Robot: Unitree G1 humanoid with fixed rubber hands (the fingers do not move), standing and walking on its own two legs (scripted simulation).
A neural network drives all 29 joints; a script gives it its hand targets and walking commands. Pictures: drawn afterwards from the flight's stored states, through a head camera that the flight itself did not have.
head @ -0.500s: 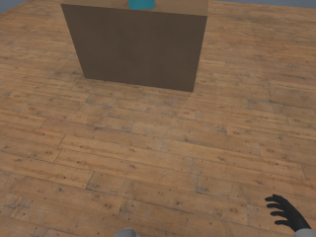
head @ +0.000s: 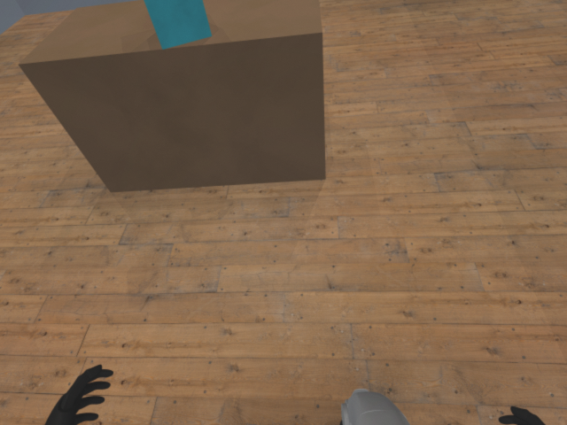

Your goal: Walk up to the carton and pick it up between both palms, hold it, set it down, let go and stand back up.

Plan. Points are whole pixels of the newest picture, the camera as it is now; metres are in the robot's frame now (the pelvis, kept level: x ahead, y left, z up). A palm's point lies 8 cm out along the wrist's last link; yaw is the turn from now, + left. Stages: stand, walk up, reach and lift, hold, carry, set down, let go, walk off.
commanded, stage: walk up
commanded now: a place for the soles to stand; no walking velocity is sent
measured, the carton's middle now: out of the picture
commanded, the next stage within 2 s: none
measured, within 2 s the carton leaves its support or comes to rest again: neither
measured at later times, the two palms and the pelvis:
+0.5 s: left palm (36, 330) +0.31 +0.45 -0.06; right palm (412, 250) +0.36 -0.20 -0.02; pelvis +0.22 +0.12 +0.00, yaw +1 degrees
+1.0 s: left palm (64, 206) +0.55 +0.45 -0.01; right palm (384, 209) +0.50 -0.20 -0.07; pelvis +0.42 +0.13 +0.01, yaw -2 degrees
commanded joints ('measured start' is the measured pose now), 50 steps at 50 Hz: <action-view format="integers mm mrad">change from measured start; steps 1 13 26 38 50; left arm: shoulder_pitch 122 79 164 83 136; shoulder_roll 280 326 209 181 295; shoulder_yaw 88 99 73 79 93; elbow -53 -76 -52 -64 -101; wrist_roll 2 16 -27 -1 7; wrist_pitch -29 -59 -2 6 -35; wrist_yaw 29 7 -5 -24 35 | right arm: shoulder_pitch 17 -144 15 27 5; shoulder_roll -192 -154 -232 -216 -172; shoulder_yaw -76 -90 -107 -80 -76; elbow -117 -196 -145 -134 -173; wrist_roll -6 -10 -8 -9 -14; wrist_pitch -13 1 -43 -37 17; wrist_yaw -5 54 -40 -9 5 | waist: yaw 53 28 1 41 47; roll -175 -179 94 -56 -222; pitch -65 35 -57 -52 6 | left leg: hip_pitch -357 -187 97 -62 -356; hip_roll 64 79 239 214 57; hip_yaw -117 -43 -280 -55 -105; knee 25 -418 -858 -752 -48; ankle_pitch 75 385 356 196 149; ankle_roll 8 -10 185 126 -15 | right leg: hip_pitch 232 42 -186 251 152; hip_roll -316 -266 -77 -24 -305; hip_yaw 539 228 181 19 395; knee -488 -495 404 -187 -477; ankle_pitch -314 -351 -180 101 -158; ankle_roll -174 -142 38 13 -191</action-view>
